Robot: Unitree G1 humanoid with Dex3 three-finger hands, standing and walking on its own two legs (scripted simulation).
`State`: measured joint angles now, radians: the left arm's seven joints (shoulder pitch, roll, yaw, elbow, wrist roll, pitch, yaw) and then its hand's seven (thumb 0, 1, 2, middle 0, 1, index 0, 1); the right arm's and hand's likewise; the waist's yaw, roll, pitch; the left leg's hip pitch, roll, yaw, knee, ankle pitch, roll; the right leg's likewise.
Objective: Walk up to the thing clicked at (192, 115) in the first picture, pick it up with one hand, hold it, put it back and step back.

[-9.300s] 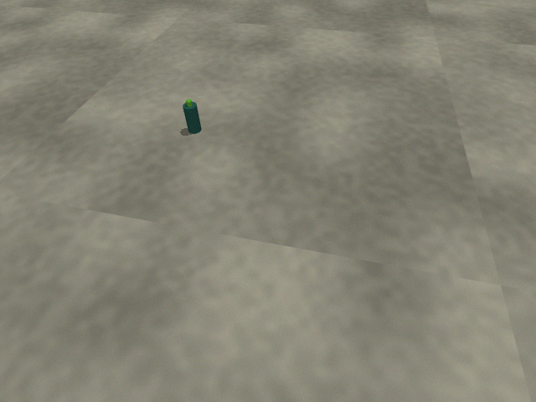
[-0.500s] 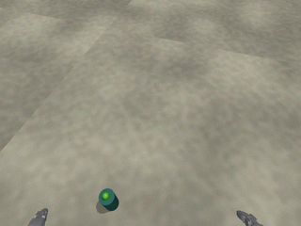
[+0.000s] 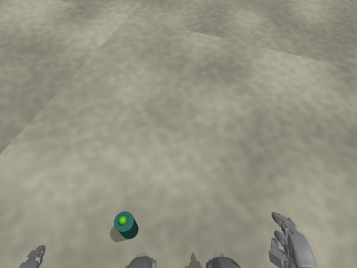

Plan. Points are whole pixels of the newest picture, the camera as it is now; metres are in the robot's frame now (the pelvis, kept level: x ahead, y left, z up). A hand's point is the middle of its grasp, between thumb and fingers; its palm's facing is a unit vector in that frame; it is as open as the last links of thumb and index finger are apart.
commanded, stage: go down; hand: left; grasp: from the side
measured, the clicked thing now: (126, 224) +0.36 +0.22 -0.59
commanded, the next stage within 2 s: none
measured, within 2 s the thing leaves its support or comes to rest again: neither
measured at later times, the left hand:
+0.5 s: hand (54, 247) +0.23 +0.33 -0.20, palm faces +0.14 -0.97 -0.22, open 17.5 cm
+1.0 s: hand (51, 234) +0.27 +0.37 -0.25, palm faces +0.15 -0.98 -0.16, open 17.4 cm
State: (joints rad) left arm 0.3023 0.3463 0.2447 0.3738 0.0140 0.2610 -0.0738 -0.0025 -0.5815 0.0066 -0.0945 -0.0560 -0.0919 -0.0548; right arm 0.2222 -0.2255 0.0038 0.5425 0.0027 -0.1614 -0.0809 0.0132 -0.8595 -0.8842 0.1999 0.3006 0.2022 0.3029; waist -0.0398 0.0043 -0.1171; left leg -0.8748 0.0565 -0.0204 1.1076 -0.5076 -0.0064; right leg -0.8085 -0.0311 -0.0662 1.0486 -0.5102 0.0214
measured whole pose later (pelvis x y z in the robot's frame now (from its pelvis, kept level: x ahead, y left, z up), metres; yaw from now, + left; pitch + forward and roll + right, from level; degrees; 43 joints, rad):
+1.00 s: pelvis -0.07 +0.00 -0.21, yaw -4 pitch +33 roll -6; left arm -0.31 0.72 0.72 0.93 -0.18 -0.34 -0.61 -0.01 -0.52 0.05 -0.06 -0.07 -0.06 -0.06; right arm 0.10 -0.32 0.06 0.67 -0.02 -0.20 -0.07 0.01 -0.90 -0.90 0.20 0.30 0.20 0.30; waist -0.04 -0.02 -0.15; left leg -1.85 0.06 -0.09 1.93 -0.66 -0.01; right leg -1.77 -0.03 -0.08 1.88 -0.68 0.01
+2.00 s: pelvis -0.08 +0.00 -0.28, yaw -6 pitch +32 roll -7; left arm -0.45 0.85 0.82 1.00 -0.21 -0.34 -0.72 -0.01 -0.57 0.07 -0.05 -0.03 -0.03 -0.05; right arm 0.08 -0.35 0.10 0.68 -0.04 -0.20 -0.07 0.01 -0.92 -0.91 0.20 0.30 0.20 0.30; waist -0.05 -0.04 -0.11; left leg -2.06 0.06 -0.12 2.16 -0.67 0.00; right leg -1.97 -0.02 -0.08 2.09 -0.69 0.02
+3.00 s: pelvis -0.09 +0.01 -0.41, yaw -13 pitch +17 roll -13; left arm -0.50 0.76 0.72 1.31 -0.28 -0.92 -0.55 -0.01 -0.61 0.02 -0.08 -0.10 -0.07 -0.10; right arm -0.16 -0.36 0.36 0.65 -0.25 -0.12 0.05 0.01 -0.93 -0.91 0.20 0.30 0.21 0.30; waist -0.16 -0.22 0.19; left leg -2.24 0.05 -0.30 2.62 -0.72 -0.02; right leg -2.10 0.04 -0.18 2.45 -0.68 0.05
